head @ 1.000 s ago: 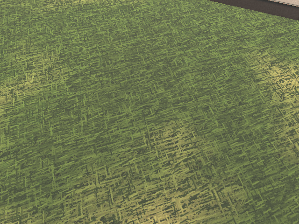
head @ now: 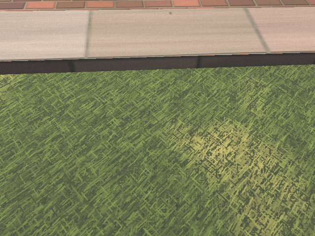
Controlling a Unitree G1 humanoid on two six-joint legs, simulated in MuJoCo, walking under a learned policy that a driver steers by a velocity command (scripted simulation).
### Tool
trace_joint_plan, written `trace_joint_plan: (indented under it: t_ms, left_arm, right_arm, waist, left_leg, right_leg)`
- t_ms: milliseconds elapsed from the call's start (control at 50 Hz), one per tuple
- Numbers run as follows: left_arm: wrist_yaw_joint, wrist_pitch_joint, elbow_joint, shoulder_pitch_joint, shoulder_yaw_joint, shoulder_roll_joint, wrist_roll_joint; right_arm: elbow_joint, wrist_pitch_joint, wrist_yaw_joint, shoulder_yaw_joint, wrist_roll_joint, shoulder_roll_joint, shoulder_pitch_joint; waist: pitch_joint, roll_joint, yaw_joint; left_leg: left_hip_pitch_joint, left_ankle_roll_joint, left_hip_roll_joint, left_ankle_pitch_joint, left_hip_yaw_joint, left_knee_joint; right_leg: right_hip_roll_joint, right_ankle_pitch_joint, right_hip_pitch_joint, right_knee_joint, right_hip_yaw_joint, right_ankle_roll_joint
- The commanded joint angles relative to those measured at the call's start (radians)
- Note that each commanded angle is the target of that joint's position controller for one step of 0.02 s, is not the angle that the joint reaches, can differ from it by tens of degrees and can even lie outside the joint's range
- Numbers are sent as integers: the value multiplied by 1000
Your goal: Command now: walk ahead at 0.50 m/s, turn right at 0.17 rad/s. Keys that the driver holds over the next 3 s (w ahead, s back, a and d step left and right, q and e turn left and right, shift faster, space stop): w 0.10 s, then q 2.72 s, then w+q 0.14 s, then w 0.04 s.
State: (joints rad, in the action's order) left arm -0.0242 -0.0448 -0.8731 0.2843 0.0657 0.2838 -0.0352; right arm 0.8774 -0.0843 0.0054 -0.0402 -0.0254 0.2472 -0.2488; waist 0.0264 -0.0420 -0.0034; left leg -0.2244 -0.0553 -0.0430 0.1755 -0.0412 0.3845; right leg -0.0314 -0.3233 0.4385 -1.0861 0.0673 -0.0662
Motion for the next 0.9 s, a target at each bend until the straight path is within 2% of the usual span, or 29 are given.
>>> trace_joint_plan:
  t_ms: [20,100,120,160,220,240,260,280,300,320,340,360,380,400,420,480,560,600,660,700,720,740,760,780,800,820,840,860,900]
  left_arm:
    - [-11,7,47,30,3,42,-7]
    - [-23,4,111,-157,-22,15,-5]
    - [-23,1,124,-201,-31,0,-3]
    - [-15,-5,131,-237,-44,-18,4]
    - [7,-18,119,-208,-41,10,9]
    - [16,-23,106,-171,-35,28,9]
    - [26,-31,79,-97,-27,49,3]
    - [37,-45,56,-11,-15,93,-12]
    - [47,-53,56,99,2,176,-33]
    - [36,-31,74,93,16,209,-1]
    - [34,-11,91,67,9,145,35]
    - [39,-6,103,-19,-10,85,33]
    - [48,-2,112,-84,-23,42,26]
    - [57,1,113,-111,-27,31,25]
    - [63,3,111,-117,-25,37,22]
    - [64,-2,113,-131,-18,50,12]
    - [62,9,107,-137,-9,63,5]
    - [57,19,104,-124,0,86,3]
    - [49,36,97,-99,15,121,3]
    - [47,49,97,-108,24,141,11]
    - [44,58,85,-77,27,131,6]
    - [35,70,88,-30,20,80,3]
    - [49,83,155,-87,5,39,13]
    - [56,97,160,-150,9,70,7]
    - [52,100,152,-129,9,59,21]
    - [49,90,136,-105,10,61,28]
    - [46,82,125,-89,18,81,13]
    - [42,78,113,-67,22,91,1]
    - [37,80,120,-67,22,81,7]
  right_arm:
    - [-8,-30,3,-21,15,108,-65]
    - [23,-23,4,-19,18,101,-111]
    - [33,-21,4,-16,20,96,-125]
    - [55,-16,3,-18,19,112,-162]
    - [76,-5,-3,-20,19,130,-186]
    - [72,-1,-6,-23,21,136,-171]
    - [64,3,-9,-26,28,142,-145]
    - [52,3,-10,-23,40,130,-138]
    - [2,0,-14,-9,51,72,-159]
    - [18,22,-33,0,78,10,-314]
    - [44,51,-43,-30,39,108,-281]
    - [30,63,-36,-36,23,98,-219]
    - [21,73,-28,-37,12,81,-182]
    - [16,87,-18,-41,3,74,-164]
    - [15,103,-11,-42,-4,64,-176]
    - [-6,131,-6,-47,1,49,-168]
    - [-66,154,15,-38,-3,43,-63]
    - [-95,158,25,-36,0,52,-20]
    - [-132,155,29,-38,6,69,15]
    - [-140,143,28,-38,6,68,-11]
    - [-130,131,24,-44,3,88,-43]
    - [-136,116,11,-60,-6,169,-58]
    - [-162,115,5,-93,0,308,-47]
    - [-140,118,-5,-96,-3,276,-106]
    - [-142,119,-12,-80,3,226,-56]
    - [-158,124,-15,-70,6,195,19]
    - [-179,124,-17,-65,12,177,74]
    - [-188,122,-15,-59,16,154,84]
    - [-186,116,-9,-60,24,159,48]
  waist:
    - [-23,132,-14]
    - [23,126,17]
    - [38,124,26]
    - [28,128,38]
    - [-11,149,27]
    - [-23,149,9]
    - [-49,129,-30]
    - [-103,85,-63]
    - [-243,-58,-79]
    - [-430,-205,-45]
    - [-386,-59,-51]
    - [-246,-48,-20]
    - [-143,-58,4]
    - [-89,-87,21]
    - [-76,-101,34]
    - [-98,-69,58]
    - [-78,-102,39]
    - [-86,-102,21]
    - [-91,-98,3]
    - [-90,-71,27]
    - [-85,-7,35]
    - [-54,236,26]
    - [18,390,37]
    - [9,241,75]
    - [6,204,30]
    - [11,179,-4]
    - [-13,194,-17]
    - [-51,182,-18]
    - [-92,127,-9]
  left_leg:
    - [126,-146,263,-229,245,-208]
    - [122,-140,221,-258,150,-258]
    - [102,-133,205,-362,130,-244]
    - [96,-114,190,-588,98,-182]
    - [158,-83,198,-718,131,-67]
    - [172,-70,195,-713,153,-17]
    - [162,-49,170,-700,155,74]
    - [84,-23,125,-573,138,215]
    - [-102,5,62,-111,100,468]
    - [-236,12,-45,524,46,756]
    - [-255,9,-6,492,83,822]
    - [-285,16,26,419,85,830]
    - [-295,30,56,355,76,804]
    - [-274,45,74,307,73,783]
    - [-230,58,69,273,55,791]
    - [-209,71,63,235,40,769]
    - [-193,63,90,162,15,563]
    - [-152,54,84,170,-9,480]
    - [-109,35,72,217,-37,378]
    - [-12,10,51,157,-53,217]
    - [58,-8,48,99,-9,101]
    - [90,-49,229,53,267,-111]
    - [28,-189,443,-153,591,-168]
    - [9,-242,420,-226,518,-133]
    - [2,-226,351,-219,420,-109]
    - [0,-183,278,-180,346,-106]
    - [31,-162,235,-213,312,-92]
    - [61,-165,219,-312,294,-72]
    - [108,-174,220,-373,303,-54]
  right_leg:
    - [57,47,153,25,12,23]
    - [104,185,193,240,-72,56]
    - [99,213,156,315,-96,62]
    - [58,252,61,424,-131,69]
    - [19,274,-28,508,-109,51]
    - [12,278,-75,553,-96,39]
    - [2,334,-176,638,-97,24]
    - [65,504,-345,676,-62,4]
    - [332,988,-608,580,141,-56]
    - [559,1264,-753,545,318,-209]
    - [493,1096,-625,595,273,-208]
    - [434,921,-496,656,187,-180]
    - [383,797,-382,716,120,-152]
    - [351,721,-296,760,62,-137]
    - [332,683,-225,783,17,-135]
    - [335,592,-170,805,-49,-163]
    - [330,304,-146,832,-106,-145]
    - [345,240,-151,821,-115,-142]
    - [382,191,-179,779,-112,-126]
    - [374,153,-155,698,-147,-72]
    - [344,99,-110,612,-182,-14]
    - [235,-75,-1,366,-282,67]
    - [52,-325,203,210,-236,123]
    - [75,-294,179,61,-103,117]
    - [79,-208,175,27,-67,110]
    - [85,-118,166,46,-48,101]
    - [74,-66,164,37,-54,94]
    - [62,-46,148,9,-60,96]
    - [54,-43,141,8,-51,104]
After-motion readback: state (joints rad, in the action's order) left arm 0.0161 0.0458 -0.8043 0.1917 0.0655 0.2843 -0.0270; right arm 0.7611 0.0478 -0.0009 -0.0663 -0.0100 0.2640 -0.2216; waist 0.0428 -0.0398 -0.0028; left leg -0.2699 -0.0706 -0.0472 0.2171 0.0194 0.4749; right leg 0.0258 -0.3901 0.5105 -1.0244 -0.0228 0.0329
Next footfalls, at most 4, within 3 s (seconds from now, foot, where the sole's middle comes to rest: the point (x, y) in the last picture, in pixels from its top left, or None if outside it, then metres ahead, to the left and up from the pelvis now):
0.28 right None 0.30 -0.11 -0.78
0.74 left None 0.20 0.10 -0.78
1.22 right None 0.28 -0.08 -0.78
1.66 left None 0.11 0.06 -0.78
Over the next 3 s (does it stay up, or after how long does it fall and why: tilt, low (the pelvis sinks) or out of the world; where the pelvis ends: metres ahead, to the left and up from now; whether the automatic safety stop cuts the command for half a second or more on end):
stays up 0.13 0.00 0.00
